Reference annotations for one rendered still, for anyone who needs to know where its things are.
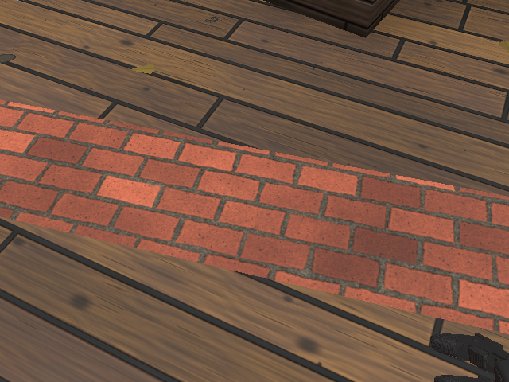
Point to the robot right hand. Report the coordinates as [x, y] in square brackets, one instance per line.
[479, 350]

